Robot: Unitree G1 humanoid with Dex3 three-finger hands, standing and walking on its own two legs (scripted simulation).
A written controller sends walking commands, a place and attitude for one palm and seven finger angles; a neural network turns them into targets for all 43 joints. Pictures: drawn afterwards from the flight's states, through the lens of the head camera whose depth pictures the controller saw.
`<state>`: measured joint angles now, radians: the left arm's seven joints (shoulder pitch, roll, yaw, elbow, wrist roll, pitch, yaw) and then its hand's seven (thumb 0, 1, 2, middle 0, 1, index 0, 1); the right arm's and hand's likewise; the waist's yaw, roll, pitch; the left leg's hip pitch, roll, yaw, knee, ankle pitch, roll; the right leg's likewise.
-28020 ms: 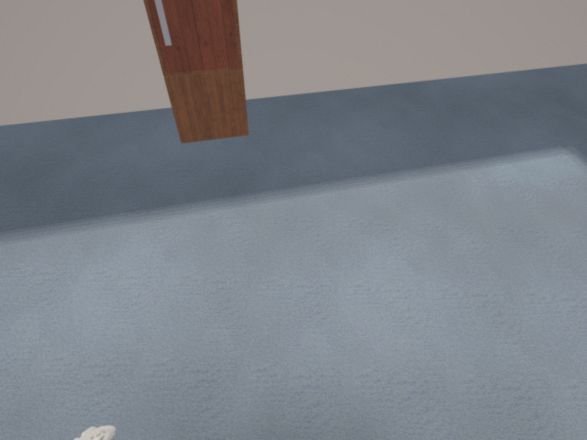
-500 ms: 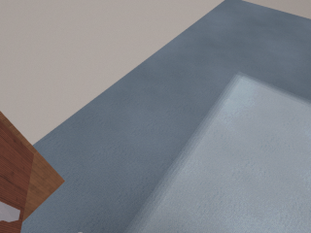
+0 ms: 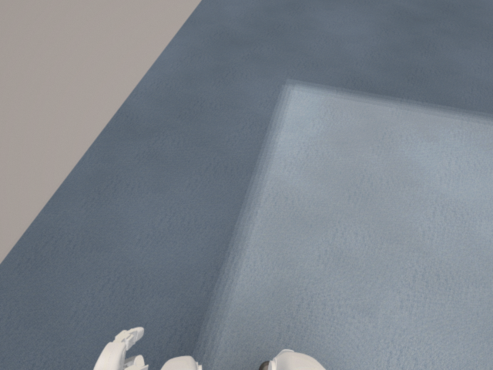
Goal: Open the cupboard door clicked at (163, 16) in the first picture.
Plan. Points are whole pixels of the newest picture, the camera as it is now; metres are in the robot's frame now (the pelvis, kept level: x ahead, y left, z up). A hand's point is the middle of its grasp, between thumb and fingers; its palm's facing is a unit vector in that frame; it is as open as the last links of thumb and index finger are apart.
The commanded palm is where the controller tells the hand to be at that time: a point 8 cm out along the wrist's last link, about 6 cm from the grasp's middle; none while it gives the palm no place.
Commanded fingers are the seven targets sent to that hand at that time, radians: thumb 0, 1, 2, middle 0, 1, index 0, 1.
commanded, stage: walk to a spot facing it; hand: left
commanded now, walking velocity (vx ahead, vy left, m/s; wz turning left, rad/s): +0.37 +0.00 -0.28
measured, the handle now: out of the picture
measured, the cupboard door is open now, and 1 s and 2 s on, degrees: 49 49 49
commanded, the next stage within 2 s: turn to face it in 0.84 s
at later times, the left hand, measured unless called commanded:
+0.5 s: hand (161, 324) +0.21 +0.17 -0.17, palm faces -0.05 -0.99 -0.16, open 7.4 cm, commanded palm none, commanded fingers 0.00 0.90 0.90 -0.20 -0.30 -0.20 -0.30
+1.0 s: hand (229, 165) +0.58 +0.05 -0.14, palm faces -0.24 -0.95 -0.22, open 7.2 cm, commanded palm none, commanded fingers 0.00 0.90 0.90 -0.20 -0.30 -0.20 -0.30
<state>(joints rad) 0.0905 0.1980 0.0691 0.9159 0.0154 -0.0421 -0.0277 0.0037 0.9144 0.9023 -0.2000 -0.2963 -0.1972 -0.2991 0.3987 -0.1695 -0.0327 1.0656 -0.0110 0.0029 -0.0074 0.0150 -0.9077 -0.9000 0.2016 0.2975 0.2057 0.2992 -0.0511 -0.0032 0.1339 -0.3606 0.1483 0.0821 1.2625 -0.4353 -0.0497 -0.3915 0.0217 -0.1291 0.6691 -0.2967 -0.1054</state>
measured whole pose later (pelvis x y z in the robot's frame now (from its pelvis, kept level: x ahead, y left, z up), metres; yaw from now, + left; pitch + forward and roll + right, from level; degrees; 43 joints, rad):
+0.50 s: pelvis +0.26 +0.00 +0.00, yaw -10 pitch +0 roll +2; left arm 0.42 0.15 0.05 1.13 0.02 -0.04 0.00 0.01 0.91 0.90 -0.20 -0.30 -0.20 -0.30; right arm 0.08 -0.15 -0.02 0.92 -0.03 -0.08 0.00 0.01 -0.91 -0.90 0.20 0.30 0.21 0.30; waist 0.05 -0.05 0.06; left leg -0.38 0.04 0.14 0.63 -0.25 0.02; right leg -0.27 0.04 0.01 1.17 -0.46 -0.06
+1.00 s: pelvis +0.48 -0.12 +0.02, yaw -14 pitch +1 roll +1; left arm 0.22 0.18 0.05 1.04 0.02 -0.07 0.01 0.00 0.94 0.90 -0.20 -0.30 -0.20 -0.30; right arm 0.29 -0.18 -0.04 1.08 -0.02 -0.02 0.01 0.01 -0.92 -0.90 0.20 0.30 0.20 0.30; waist -0.04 -0.01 0.04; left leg -0.50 0.11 0.08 0.97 -0.31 -0.03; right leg -0.17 -0.01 -0.14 0.43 -0.28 -0.06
